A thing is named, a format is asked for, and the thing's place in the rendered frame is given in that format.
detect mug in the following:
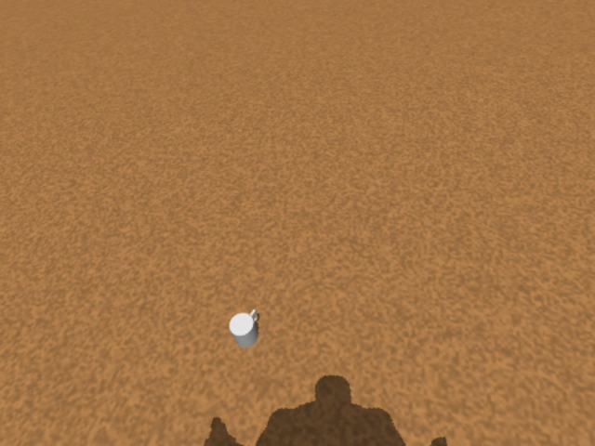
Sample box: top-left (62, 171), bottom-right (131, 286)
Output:
top-left (230, 309), bottom-right (258, 348)

